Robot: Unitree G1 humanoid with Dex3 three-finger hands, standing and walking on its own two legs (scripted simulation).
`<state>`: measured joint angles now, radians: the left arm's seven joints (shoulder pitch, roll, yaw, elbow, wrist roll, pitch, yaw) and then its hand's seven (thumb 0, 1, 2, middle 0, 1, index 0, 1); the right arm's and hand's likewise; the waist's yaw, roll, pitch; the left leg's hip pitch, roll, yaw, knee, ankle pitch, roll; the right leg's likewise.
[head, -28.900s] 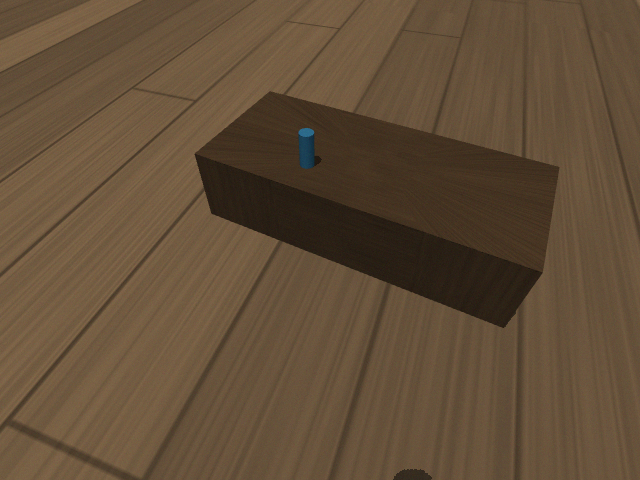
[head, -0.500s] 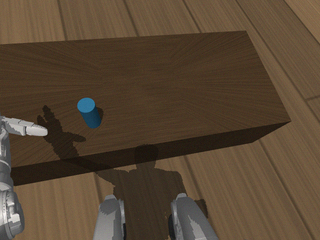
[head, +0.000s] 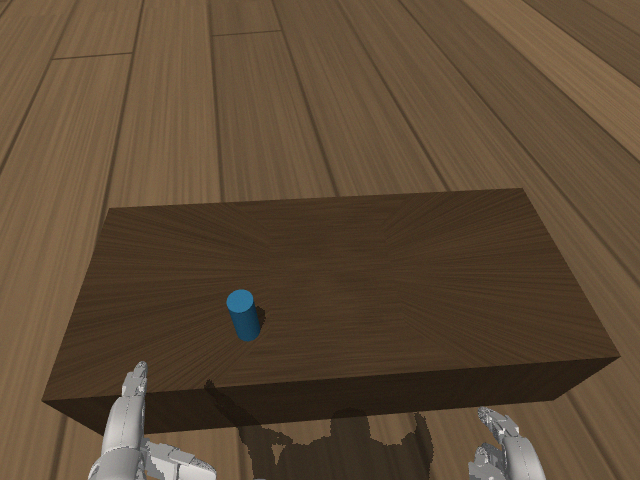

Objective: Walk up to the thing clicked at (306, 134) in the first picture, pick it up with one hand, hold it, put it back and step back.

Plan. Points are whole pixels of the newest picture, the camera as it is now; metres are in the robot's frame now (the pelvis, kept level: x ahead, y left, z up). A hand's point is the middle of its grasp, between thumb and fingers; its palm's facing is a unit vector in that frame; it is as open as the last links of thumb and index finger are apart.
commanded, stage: home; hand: left
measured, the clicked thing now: (244, 316) +0.51 +0.17 -0.33
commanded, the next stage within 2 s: stand in 1.96 s
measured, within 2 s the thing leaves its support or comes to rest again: neither
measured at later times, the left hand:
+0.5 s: hand (193, 476) +0.16 +0.16 -0.06, palm faces +0.13 -0.96 -0.27, open 17.5 cm
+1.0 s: hand (184, 476) +0.16 +0.17 -0.06, palm faces +0.12 -0.95 -0.27, open 17.6 cm
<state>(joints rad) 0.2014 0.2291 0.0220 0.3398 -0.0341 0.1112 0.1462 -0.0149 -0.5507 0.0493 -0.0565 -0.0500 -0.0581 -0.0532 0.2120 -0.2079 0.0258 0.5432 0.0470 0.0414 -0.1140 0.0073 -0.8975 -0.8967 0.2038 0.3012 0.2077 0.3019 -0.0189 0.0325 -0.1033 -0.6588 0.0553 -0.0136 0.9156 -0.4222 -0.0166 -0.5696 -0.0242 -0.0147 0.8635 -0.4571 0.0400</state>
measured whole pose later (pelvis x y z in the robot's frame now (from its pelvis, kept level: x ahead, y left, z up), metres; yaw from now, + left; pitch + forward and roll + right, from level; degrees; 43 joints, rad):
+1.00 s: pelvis +0.00 -0.01 +0.00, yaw +1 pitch +7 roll -2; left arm 0.44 0.20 -0.01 0.04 -0.02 0.23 0.14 -0.01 -0.58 0.04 -0.05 -0.05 -0.06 -0.05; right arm 0.25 -0.20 0.02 0.53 0.02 -0.11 -0.15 0.01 -0.90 -0.90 0.20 0.30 0.21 0.30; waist -0.02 0.03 -0.09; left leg -0.63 0.06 -0.03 0.94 -0.43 -0.03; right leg -0.54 -0.02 -0.02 0.90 -0.48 0.03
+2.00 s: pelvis +0.00 -0.01 -0.01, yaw +1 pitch +7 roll -2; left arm 0.46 0.20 -0.01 0.00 -0.02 0.27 0.13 -0.01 -0.57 0.04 -0.05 -0.05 -0.06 -0.05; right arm 0.27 -0.21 0.02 0.52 0.01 -0.12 -0.18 0.01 -0.90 -0.90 0.20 0.30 0.21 0.30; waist -0.02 0.04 -0.10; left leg -0.65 0.06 -0.03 0.96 -0.44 -0.04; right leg -0.56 -0.02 -0.03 0.93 -0.49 0.02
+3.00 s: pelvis +0.00 +0.01 +0.05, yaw +2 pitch -3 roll +0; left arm 0.17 0.32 0.00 1.10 0.02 -0.01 0.02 0.00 0.90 0.90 -0.21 -0.30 -0.21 -0.30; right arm 0.14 -0.31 -0.02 1.10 -0.02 -0.01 0.00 0.01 -0.90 -0.89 0.20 0.30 0.21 0.30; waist 0.01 0.01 0.05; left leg -0.17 0.00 0.00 0.43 -0.21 0.00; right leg -0.09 -0.07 -0.03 0.41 -0.26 0.06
